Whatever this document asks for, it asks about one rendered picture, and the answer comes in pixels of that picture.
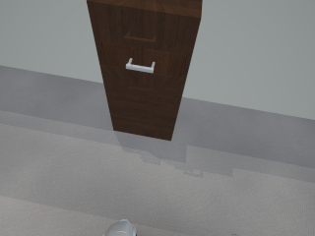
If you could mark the left robot thigh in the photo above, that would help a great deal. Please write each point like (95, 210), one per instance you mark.
(120, 228)

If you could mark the drawer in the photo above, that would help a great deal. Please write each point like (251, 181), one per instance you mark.
(166, 63)

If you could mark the handle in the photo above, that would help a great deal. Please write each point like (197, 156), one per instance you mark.
(138, 40)
(144, 90)
(130, 66)

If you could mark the cabinet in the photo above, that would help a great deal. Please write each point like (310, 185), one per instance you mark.
(174, 25)

